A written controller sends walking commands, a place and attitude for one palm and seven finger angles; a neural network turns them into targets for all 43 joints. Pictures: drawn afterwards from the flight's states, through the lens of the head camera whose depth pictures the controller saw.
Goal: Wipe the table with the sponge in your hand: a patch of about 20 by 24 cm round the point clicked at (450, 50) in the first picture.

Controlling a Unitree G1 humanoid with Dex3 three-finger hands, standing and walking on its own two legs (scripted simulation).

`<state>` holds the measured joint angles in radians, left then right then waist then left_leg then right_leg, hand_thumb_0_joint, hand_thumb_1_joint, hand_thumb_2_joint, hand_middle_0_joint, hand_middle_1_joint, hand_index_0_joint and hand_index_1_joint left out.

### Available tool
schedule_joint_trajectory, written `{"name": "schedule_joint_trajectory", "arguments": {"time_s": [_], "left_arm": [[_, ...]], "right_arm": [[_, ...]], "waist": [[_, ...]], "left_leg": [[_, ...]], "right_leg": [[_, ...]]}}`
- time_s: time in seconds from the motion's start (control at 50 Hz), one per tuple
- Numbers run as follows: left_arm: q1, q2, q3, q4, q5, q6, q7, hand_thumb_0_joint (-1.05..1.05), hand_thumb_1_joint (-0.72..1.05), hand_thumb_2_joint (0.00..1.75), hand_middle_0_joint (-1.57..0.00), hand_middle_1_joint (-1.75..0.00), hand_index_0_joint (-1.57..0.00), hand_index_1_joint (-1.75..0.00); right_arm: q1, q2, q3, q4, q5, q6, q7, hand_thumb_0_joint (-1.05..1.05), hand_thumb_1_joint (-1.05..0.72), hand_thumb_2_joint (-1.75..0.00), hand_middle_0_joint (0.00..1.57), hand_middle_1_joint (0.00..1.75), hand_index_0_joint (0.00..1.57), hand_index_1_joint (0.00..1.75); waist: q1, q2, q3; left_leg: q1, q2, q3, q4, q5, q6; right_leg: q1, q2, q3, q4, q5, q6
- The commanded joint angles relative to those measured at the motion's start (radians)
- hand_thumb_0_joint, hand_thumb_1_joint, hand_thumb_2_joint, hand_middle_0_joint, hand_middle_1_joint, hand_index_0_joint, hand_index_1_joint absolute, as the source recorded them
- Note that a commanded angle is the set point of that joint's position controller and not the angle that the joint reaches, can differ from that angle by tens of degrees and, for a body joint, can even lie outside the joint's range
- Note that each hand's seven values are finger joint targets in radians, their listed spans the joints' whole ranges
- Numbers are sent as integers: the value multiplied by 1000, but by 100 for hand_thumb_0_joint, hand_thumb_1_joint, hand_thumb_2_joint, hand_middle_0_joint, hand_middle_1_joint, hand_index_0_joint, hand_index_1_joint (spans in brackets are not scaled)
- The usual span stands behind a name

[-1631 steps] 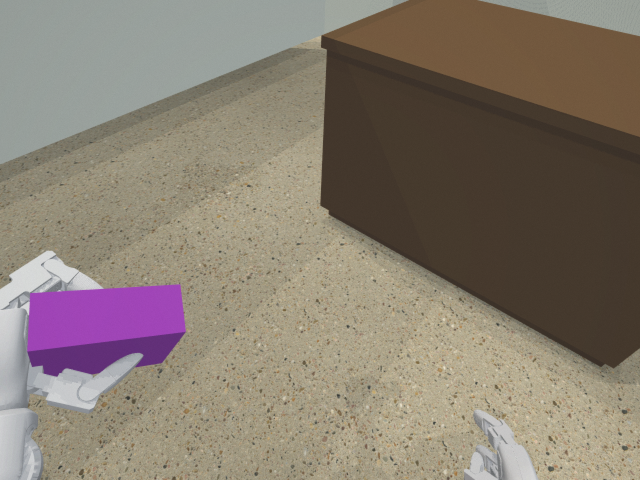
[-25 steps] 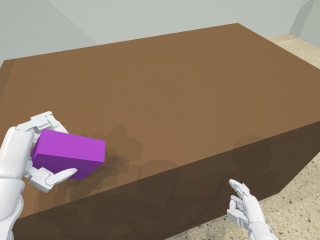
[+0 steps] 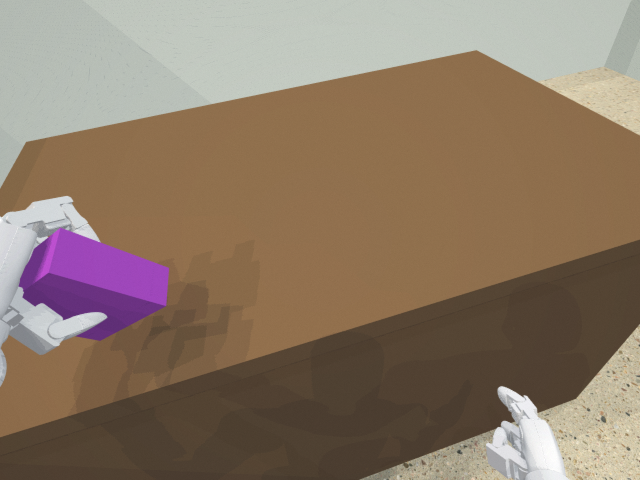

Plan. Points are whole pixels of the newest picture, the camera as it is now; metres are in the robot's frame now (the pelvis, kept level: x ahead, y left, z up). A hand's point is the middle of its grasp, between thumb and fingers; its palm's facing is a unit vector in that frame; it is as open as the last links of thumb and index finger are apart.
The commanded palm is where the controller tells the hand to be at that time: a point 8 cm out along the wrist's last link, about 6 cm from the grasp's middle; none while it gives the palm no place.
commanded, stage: turn the palm down, sponge in hand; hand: left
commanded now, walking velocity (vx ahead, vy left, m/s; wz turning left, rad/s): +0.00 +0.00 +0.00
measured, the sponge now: (100, 296) +0.24 +0.26 +0.17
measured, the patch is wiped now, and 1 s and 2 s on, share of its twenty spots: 0.00 0.00 0.00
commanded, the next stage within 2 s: move the sponge above the wiping area in 1.38 s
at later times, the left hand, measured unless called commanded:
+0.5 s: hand (17, 262) +0.23 +0.32 +0.23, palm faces +0.28 -0.24 -0.93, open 9.2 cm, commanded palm +0.18 +0.32 +0.29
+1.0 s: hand (0, 265) +0.22 +0.32 +0.24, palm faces +0.29 -0.08 -0.95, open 9.2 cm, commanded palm +0.16 +0.32 +0.31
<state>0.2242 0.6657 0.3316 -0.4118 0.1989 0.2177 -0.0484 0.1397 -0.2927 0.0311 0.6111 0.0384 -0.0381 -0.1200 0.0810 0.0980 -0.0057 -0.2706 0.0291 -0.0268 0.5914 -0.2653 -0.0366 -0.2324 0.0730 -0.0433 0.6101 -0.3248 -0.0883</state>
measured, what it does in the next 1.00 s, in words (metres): stands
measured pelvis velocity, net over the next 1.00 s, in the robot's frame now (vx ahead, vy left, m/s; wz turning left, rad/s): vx -0.03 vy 0.04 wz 0.00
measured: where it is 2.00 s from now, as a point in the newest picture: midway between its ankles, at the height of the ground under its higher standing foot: outside the picture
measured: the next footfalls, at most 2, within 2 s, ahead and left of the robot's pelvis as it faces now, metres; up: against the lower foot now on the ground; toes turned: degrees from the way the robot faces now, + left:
none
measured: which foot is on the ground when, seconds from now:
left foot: down 0.00-1.00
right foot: down 0.00-1.00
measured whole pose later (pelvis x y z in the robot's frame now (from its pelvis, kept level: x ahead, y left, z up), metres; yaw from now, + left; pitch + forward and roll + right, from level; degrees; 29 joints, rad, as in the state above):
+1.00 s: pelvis -0.03 +0.04 +0.01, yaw +0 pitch -5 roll +1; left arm -0.06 0.67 0.06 -0.41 0.72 0.51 -0.16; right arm -0.02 -0.27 0.08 0.65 0.07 0.02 -0.12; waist 0.14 0.12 0.02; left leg -0.21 -0.03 0.01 0.46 -0.16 0.01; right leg -0.20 0.01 -0.01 0.54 -0.24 -0.04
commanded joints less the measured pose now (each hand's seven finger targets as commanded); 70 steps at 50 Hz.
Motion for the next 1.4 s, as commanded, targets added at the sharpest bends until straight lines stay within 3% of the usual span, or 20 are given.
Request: {"name": "schedule_joint_trajectory", "arguments": {"time_s": [0.0,0.08,0.14,0.16,0.22,0.26,0.38,0.48,0.56,0.64,0.74,0.76,0.8,0.96,1.02,1.06,1.18,1.34,1.36,1.38], "left_arm": [[-193,301,170,-116,62,39,27,0,10,130,-120,-160,-120,-160],[-277,294,117,-188,121,47,2,0,10,130,-120,-160,-120,-160],[-242,316,131,-233,163,44,2,0,10,130,-120,-160,-120,-160],[-261,352,165,-237,176,53,19,0,10,130,-120,-160,-120,-160],[-285,348,156,-202,215,95,37,0,10,130,-120,-160,-120,-160],[-312,346,150,-185,233,138,44,0,10,130,-120,-160,-120,-160],[-417,293,2,-147,327,254,-30,0,10,130,-120,-160,-120,-160],[-488,287,-55,-202,407,264,-89,0,10,130,-120,-160,-120,-160],[-528,339,-15,-266,463,251,-76,0,10,130,-120,-160,-120,-160],[-567,335,-34,-198,502,270,-56,0,10,130,-120,-160,-120,-160],[-574,293,-75,-169,512,289,-64,0,10,130,-120,-160,-120,-160],[-579,294,-64,-173,513,294,-65,0,10,130,-120,-160,-120,-160],[-562,249,-112,-145,522,291,-74,0,10,130,-120,-160,-120,-160],[-611,312,-68,-204,587,262,-47,0,10,130,-120,-160,-120,-160],[-605,308,-73,-145,591,256,-41,0,10,130,-120,-160,-120,-160],[-626,331,-47,-177,589,253,-35,0,10,130,-120,-160,-120,-160],[-598,258,-107,-97,570,255,-49,0,10,130,-120,-160,-120,-160],[-582,293,-85,-124,582,245,-56,0,10,130,-120,-160,-120,-160],[-602,317,-65,-140,584,249,-53,0,10,130,-120,-160,-120,-160],[-605,298,-80,-129,582,249,-52,0,10,130,-120,-160,-120,-160]], "right_arm": [[-196,-87,-25,-191,6,-42,-10,0,-90,-90,20,30,20,30],[-239,-76,-18,-212,10,-56,-20,0,-90,-90,20,30,20,30],[-232,-71,-18,-213,5,-62,-23,0,-90,-90,20,30,20,30],[-268,-66,-11,-209,19,-71,-19,0,-90,-90,20,30,20,30],[-249,-72,-9,-198,4,-53,-17,0,-90,-90,20,30,20,30],[-302,-62,1,-196,23,-52,-10,0,-90,-90,20,30,20,30],[-353,-67,26,-195,25,-18,-1,0,-90,-90,20,30,20,30],[-396,-50,36,-199,30,-20,-5,0,-90,-90,20,30,20,30],[-450,-38,40,-196,35,-29,0,0,-90,-90,20,30,20,30],[-426,-48,35,-170,22,-7,3,0,-90,-90,20,30,20,30],[-444,-44,37,-169,29,-1,6,0,-90,-90,20,30,20,30],[-488,-34,43,-177,40,-15,9,0,-90,-90,20,30,20,30],[-450,-40,40,-168,38,-7,9,0,-90,-90,20,30,20,30],[-491,-39,41,-177,29,-24,13,0,-90,-90,20,30,20,30],[-456,-48,35,-160,12,-16,11,0,-90,-90,20,30,20,30],[-487,-38,36,-165,22,-27,13,0,-90,-90,20,30,20,30],[-463,-42,33,-159,22,-23,16,0,-90,-90,20,30,20,30],[-440,-45,26,-165,14,-26,14,0,-90,-90,20,30,20,30],[-476,-39,31,-167,23,-36,15,0,-90,-90,20,30,20,30],[-457,-44,29,-168,15,-33,17,0,-90,-90,20,30,20,30]], "waist": [[10,-94,-133],[16,-50,-167],[24,-72,-179],[33,-34,-156],[41,-49,-182],[52,-7,-157],[47,-29,-161],[48,6,-175],[69,57,-199],[74,46,-195],[74,-8,-186],[77,4,-165],[66,-18,-160],[78,32,-184],[80,-18,-190],[84,10,-197],[75,-33,-156],[78,-52,-178],[79,-31,-169],[81,-14,-193]], "left_leg": [[12,-31,19,15,138,53],[58,-35,25,21,171,58],[81,-36,20,-1,199,66],[86,-44,21,-7,188,59],[80,-35,12,-40,204,57],[88,-37,13,-61,194,51],[94,-33,-1,-122,180,54],[128,-34,-22,-160,159,57],[148,-38,-49,-190,139,50],[126,-31,-63,-220,104,44],[123,-33,-66,-228,73,44],[118,-36,-66,-227,43,43],[110,-35,-63,-227,37,44],[117,-49,-63,-209,30,47],[131,-53,-52,-187,80,49],[139,-57,-51,-182,77,45],[120,-54,-37,-167,75,47],[129,-56,-30,-150,108,50],[132,-59,-33,-149,97,46],[123,-55,-34,-147,116,47]], "right_leg": [[14,-152,210,-172,233,108],[-2,-141,195,-173,207,92],[2,-127,168,-154,244,94],[-9,-113,184,-166,208,79],[12,-114,144,-149,232,80],[10,-99,144,-159,209,67],[27,-91,92,-174,180,62],[31,-77,79,-184,133,49],[49,-62,113,-181,97,31],[56,-78,93,-180,78,36],[47,-80,94,-191,57,38],[38,-68,131,-200,37,24],[28,-78,99,-198,35,37],[41,-71,161,-199,8,15],[34,-86,152,-213,16,21],[39,-80,193,-224,-2,11],[17,-96,174,-243,-13,22],[25,-107,192,-242,3,30],[16,-96,224,-249,-24,19],[41,-104,193,-232,14,20]]}}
